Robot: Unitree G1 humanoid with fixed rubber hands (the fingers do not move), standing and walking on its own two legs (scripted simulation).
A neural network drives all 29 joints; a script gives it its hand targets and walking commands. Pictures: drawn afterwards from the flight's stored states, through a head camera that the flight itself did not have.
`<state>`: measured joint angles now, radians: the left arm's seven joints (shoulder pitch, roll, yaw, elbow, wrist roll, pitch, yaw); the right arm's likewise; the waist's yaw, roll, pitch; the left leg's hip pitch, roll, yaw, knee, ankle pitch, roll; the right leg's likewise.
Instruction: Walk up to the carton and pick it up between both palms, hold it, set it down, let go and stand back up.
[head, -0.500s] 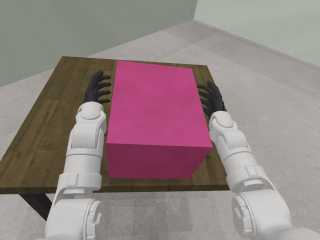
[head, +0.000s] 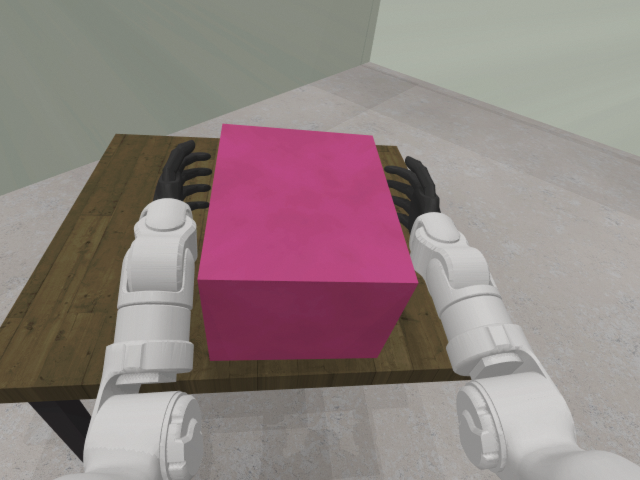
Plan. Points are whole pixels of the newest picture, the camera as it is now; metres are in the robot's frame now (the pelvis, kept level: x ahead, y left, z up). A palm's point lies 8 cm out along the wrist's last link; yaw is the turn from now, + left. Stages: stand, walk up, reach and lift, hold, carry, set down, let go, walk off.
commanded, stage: reach and lift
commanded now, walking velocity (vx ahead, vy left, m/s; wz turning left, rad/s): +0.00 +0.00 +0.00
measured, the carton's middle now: (298, 238) +0.39 +0.01 +0.12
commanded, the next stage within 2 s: hold in 0.76 s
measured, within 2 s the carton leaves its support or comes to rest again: neither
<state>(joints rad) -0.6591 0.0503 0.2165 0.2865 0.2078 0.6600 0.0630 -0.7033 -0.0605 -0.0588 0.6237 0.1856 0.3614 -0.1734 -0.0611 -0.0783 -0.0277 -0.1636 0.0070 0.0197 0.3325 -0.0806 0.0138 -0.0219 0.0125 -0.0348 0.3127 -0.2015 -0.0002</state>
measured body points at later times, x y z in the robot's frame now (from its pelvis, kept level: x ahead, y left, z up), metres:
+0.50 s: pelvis +0.01 +0.00 +0.00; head -0.04 +0.03 +0.45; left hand +0.40 +0.17 +0.20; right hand +0.40 -0.15 +0.20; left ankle +0.07 +0.11 -0.75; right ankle -0.01 -0.12 -0.75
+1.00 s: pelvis +0.01 +0.00 +0.00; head -0.05 +0.02 +0.45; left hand +0.40 +0.14 +0.22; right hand +0.39 -0.17 +0.21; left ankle +0.07 +0.11 -0.75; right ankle -0.01 -0.12 -0.75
